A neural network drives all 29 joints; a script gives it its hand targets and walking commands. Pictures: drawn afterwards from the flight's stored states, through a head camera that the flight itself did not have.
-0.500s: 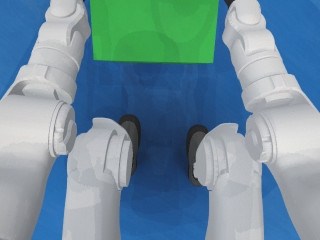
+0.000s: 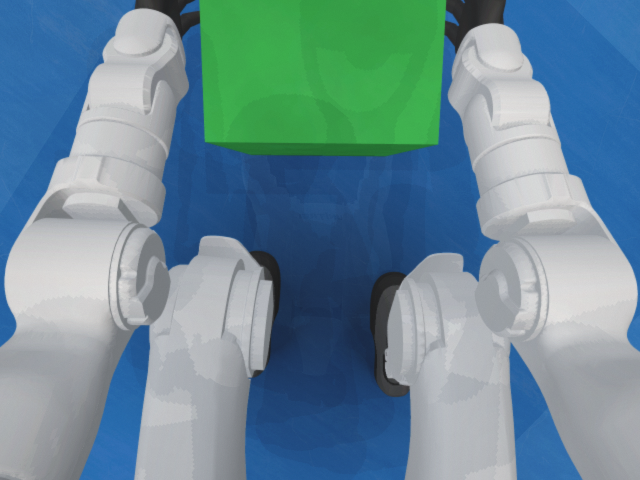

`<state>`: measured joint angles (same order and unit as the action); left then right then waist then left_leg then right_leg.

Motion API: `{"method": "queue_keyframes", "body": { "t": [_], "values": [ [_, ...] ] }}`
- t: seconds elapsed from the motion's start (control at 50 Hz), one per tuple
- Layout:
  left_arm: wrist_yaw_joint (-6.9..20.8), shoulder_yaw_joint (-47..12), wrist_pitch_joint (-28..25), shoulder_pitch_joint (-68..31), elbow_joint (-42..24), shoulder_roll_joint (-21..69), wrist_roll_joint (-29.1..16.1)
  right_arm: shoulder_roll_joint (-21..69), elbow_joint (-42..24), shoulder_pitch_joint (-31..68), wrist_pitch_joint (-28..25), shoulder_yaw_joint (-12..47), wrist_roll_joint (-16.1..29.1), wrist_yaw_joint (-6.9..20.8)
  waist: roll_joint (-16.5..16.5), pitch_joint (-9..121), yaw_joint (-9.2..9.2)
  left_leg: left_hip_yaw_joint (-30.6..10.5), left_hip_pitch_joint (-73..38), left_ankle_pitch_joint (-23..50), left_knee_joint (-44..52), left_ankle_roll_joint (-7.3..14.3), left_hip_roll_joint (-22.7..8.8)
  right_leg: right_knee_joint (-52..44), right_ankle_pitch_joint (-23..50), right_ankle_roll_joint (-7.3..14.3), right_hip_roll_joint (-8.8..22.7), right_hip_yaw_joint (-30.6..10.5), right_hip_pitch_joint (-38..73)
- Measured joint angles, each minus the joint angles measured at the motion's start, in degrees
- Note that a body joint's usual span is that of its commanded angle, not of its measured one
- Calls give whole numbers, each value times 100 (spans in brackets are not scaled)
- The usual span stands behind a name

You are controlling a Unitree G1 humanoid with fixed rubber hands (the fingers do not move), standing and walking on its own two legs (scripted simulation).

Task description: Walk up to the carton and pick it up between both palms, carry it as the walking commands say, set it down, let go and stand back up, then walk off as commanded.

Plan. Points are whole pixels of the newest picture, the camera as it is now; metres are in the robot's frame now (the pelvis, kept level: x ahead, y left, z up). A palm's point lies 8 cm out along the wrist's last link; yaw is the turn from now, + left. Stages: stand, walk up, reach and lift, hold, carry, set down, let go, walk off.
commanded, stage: reach and lift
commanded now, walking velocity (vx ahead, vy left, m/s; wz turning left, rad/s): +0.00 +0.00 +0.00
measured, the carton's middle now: (320, 56) +0.52 +0.05 -0.23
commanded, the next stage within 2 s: none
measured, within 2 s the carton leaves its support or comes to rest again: leaves its support in 0.02 s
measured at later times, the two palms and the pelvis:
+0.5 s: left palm out of the picture +0.53 +0.20 -0.09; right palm out of the picture +0.55 -0.09 -0.09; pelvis +0.00 +0.00 +0.03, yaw +0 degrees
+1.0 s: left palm out of the picture +0.52 +0.19 -0.03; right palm out of the picture +0.54 -0.10 -0.02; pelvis +0.00 +0.00 +0.07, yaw +0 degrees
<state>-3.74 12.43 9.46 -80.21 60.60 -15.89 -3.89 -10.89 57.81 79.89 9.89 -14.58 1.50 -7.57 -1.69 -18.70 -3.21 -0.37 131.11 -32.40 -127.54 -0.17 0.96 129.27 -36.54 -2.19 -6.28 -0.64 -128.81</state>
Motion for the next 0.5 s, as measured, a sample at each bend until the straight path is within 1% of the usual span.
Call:
{"method": "queue_keyframes", "body": {
  "t": [0.1, 0.18, 0.38, 0.5],
  "values": [
    [-117, -6, 77, 159, -296, 76, -36, 72, -267, -156, 38, 48, 102, -169, -24, 147, -15, -30, 17, 1, 33, -37, 30, -44, 20, -18, -46, -6, -28],
    [-188, 129, 175, 235, -515, 162, 74, 158, -441, -204, 101, -40, 68, -270, -42, 299, -15, -51, 37, 48, 106, -70, 66, -115, 76, -34, -79, -21, -59],
    [-150, 668, 566, 286, -937, 392, 728, 437, -790, -257, 385, -544, -445, -195, -79, 763, 30, -119, 98, 222, 473, -136, 198, -473, 223, -42, -75, -35, -103],
    [-133, 859, 752, 420, -1252, 554, 999, 588, -1077, -394, 534, -755, -654, -132, -78, 1062, 60, -162, 124, 272, 711, -143, 263, -730, 256, -59, -67, -42, -99]
  ]
}}
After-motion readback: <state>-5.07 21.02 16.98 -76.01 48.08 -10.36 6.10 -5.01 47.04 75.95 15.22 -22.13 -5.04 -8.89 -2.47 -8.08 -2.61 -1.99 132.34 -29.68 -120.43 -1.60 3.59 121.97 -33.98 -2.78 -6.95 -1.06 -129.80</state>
